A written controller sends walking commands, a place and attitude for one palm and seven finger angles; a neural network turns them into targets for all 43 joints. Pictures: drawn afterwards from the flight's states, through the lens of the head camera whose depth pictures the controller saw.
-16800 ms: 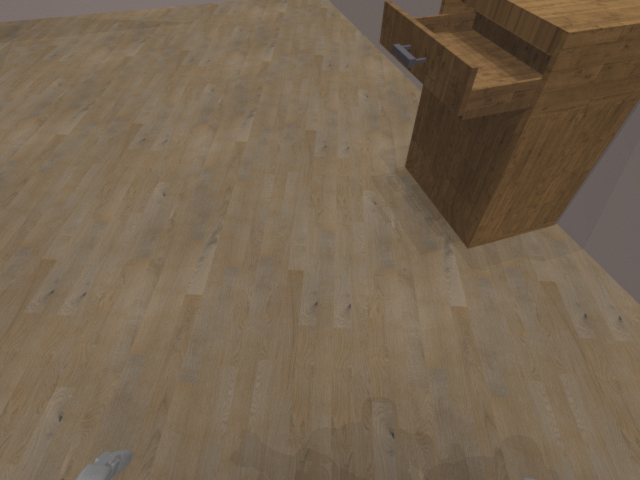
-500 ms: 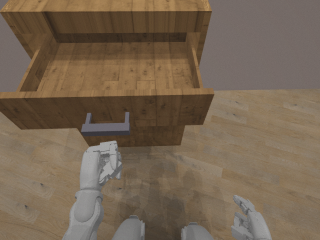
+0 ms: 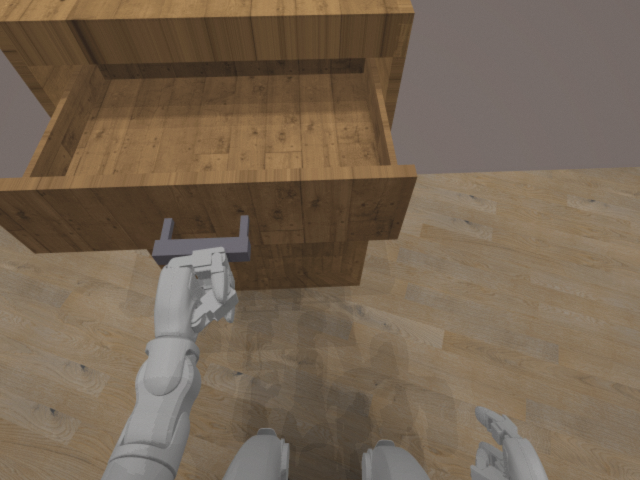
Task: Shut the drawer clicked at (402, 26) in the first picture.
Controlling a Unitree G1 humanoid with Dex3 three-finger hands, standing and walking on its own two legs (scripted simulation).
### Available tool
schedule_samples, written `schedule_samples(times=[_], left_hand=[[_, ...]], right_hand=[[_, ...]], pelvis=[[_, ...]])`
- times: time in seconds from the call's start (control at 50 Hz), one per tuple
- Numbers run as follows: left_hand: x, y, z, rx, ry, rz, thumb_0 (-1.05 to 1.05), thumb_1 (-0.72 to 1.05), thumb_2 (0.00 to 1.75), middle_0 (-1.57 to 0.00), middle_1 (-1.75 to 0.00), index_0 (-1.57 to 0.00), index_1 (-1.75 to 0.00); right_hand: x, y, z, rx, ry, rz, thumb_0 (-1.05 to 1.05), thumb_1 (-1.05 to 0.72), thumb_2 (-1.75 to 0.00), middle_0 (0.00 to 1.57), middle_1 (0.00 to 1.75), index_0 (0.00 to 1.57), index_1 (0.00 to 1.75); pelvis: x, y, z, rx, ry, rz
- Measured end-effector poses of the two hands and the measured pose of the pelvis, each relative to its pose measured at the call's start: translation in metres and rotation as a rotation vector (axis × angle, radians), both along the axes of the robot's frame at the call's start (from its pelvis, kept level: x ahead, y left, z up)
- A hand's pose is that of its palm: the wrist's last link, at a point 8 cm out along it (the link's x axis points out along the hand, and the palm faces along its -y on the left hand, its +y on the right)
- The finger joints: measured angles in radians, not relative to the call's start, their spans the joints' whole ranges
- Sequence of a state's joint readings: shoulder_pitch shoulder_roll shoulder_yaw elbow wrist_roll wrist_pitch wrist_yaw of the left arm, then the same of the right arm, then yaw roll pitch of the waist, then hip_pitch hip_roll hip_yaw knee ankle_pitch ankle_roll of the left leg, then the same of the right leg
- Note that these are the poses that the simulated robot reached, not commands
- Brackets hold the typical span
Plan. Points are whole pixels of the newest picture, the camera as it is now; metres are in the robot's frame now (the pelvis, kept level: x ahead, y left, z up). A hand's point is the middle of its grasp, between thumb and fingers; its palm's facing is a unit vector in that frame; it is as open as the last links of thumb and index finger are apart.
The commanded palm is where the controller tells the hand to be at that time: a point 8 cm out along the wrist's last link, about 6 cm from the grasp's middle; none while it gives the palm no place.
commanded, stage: push the drawer shut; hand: left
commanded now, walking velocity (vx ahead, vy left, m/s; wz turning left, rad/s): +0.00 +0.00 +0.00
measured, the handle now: (204, 237) +0.41 +0.16 +0.04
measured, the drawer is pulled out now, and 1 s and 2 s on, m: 0.24 0.11 0.00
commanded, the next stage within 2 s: none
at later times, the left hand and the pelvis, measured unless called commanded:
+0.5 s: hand (238, 241) +0.40 +0.12 +0.04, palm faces +0.06 -1.00 -0.03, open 3.3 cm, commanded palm +0.38 +0.17 +0.04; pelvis -0.01 +0.01 +0.00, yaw -1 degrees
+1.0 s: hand (241, 209) +0.45 +0.12 +0.04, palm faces +0.08 -1.00 -0.03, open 3.4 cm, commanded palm +0.44 +0.17 +0.04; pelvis -0.01 +0.01 -0.01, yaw -1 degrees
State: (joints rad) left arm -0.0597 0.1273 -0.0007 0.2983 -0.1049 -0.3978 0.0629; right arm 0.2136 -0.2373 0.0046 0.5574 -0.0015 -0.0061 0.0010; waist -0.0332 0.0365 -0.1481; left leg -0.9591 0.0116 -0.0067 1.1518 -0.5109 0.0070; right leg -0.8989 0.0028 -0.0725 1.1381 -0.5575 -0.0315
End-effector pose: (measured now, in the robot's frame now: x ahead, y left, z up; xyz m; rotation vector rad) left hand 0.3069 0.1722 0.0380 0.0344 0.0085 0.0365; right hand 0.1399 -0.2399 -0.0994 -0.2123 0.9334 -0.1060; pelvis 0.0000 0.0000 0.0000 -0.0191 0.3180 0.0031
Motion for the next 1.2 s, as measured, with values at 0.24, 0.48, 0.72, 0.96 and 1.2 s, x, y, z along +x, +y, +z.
schedule_samples(times=[0.24, 0.48, 0.72, 0.96, 1.2], left_hand=[[0.033, 0.000, -0.001, 0.006, -0.009, 0.004, 0.01, 0.85, 0.92, -1.40, -1.60, -1.40, -1.60], [0.069, 0.001, 0.001, 0.001, -0.003, 0.019, 0.04, 0.86, 0.91, -1.40, -1.60, -1.40, -1.60], [0.090, 0.002, 0.001, -0.002, -0.013, 0.030, 0.05, 0.85, 0.90, -1.40, -1.60, -1.40, -1.60], [0.116, 0.003, 0.001, 0.001, -0.015, 0.040, 0.05, 0.85, 0.91, -1.40, -1.60, -1.40, -1.60], [0.148, 0.002, 0.003, 0.001, -0.011, 0.051, 0.06, 0.87, 0.92, -1.40, -1.60, -1.40, -1.60]], right_hand=[[-0.026, -0.005, -0.007, -0.016, 0.058, -0.033, 0.01, -0.90, -0.90, 0.20, 0.30, 0.20, 0.30], [-0.061, -0.004, -0.009, -0.017, 0.133, -0.079, 0.01, -0.90, -0.90, 0.20, 0.30, 0.20, 0.30], [-0.089, -0.002, -0.012, -0.014, 0.219, -0.113, 0.01, -0.90, -0.90, 0.20, 0.30, 0.20, 0.30], [-0.105, -0.001, -0.018, -0.020, 0.270, -0.121, 0.01, -0.90, -0.90, 0.20, 0.30, 0.20, 0.30], [-0.132, -0.005, -0.021, -0.026, 0.353, -0.151, 0.00, -0.90, -0.90, 0.20, 0.30, 0.20, 0.30]], pelvis=[[-0.009, 0.001, -0.001, -0.003, 0.008, -0.001], [-0.011, 0.007, 0.000, -0.005, 0.024, -0.015], [-0.010, 0.012, 0.000, -0.007, 0.040, -0.025], [-0.014, 0.014, -0.004, -0.010, 0.063, -0.022], [-0.014, 0.011, -0.009, -0.010, 0.094, -0.028]])
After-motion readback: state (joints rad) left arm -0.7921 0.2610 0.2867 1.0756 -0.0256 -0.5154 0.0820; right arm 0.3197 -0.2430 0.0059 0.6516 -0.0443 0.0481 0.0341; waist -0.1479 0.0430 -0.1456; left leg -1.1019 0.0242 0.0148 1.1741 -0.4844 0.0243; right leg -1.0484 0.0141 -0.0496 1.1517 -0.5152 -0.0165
